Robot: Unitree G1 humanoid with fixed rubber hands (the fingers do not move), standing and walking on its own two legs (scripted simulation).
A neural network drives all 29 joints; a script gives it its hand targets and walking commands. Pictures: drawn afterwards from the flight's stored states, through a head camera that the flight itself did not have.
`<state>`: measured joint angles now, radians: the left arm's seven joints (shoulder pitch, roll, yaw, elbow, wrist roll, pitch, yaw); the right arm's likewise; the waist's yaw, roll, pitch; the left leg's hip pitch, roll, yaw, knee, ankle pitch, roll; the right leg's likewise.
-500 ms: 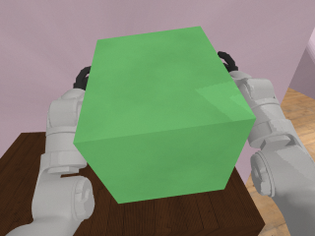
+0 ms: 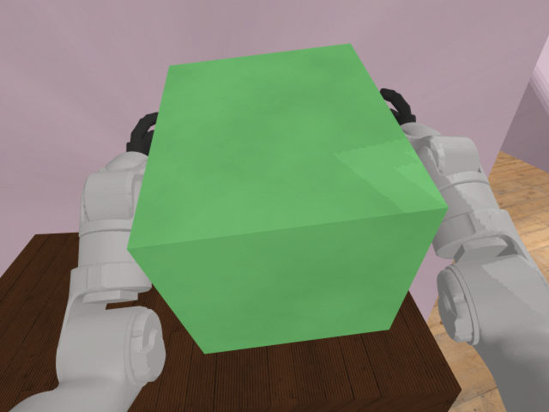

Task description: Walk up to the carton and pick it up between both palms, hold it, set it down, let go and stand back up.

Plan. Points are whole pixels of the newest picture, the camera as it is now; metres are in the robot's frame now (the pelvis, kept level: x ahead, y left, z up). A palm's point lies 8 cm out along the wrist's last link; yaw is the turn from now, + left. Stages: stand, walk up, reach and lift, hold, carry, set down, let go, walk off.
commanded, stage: hold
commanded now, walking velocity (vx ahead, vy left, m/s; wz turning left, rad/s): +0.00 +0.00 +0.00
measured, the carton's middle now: (278, 196) +0.35 -0.01 +0.23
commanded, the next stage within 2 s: none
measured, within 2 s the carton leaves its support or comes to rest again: neither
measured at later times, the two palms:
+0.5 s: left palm (143, 168) +0.37 +0.17 +0.27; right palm (399, 141) +0.38 -0.18 +0.29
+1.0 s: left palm (144, 165) +0.37 +0.17 +0.27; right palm (402, 140) +0.37 -0.18 +0.30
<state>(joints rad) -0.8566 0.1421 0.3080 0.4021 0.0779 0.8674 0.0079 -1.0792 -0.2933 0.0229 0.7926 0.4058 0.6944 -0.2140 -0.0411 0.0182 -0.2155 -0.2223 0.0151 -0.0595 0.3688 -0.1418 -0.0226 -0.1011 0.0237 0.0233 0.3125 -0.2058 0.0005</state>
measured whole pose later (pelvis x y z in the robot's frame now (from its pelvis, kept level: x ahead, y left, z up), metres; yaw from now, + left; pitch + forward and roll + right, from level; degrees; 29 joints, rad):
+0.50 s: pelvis +0.00 +0.00 +0.00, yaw +0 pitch +0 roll -1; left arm -0.86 0.14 0.30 0.42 0.08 0.86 0.01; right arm -1.08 -0.30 0.04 0.80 0.42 0.69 -0.22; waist -0.04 0.01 -0.22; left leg -0.22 0.01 -0.06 0.37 -0.14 -0.02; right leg -0.10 0.03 0.03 0.31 -0.20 0.00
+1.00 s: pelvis +0.00 +0.00 +0.00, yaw +0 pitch +0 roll -1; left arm -0.86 0.15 0.29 0.44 0.07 0.85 0.02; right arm -1.08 -0.31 0.05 0.81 0.42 0.70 -0.21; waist -0.04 0.03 -0.23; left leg -0.23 0.01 -0.07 0.38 -0.14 -0.02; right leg -0.11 0.03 0.04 0.31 -0.20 0.00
